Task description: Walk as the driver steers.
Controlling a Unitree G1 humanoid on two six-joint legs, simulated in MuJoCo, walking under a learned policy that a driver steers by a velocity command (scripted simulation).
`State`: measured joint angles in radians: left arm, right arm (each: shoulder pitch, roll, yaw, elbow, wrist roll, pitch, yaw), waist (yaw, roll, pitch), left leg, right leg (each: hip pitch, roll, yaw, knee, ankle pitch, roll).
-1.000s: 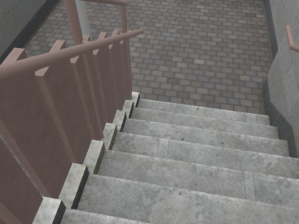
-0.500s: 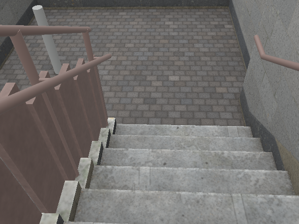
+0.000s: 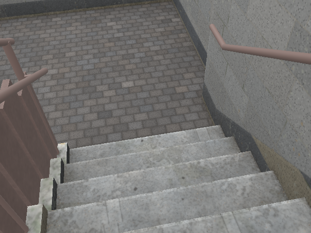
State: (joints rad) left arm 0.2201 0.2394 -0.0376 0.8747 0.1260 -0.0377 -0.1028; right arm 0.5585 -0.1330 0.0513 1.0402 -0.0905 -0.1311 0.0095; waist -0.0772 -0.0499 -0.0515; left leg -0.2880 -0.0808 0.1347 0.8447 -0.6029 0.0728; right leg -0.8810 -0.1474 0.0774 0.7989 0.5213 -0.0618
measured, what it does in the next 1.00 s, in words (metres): goes down: right foot 0.17 m lower, then left foot 0.17 m lower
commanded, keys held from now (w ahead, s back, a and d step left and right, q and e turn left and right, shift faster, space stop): w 0.98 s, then no key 0.02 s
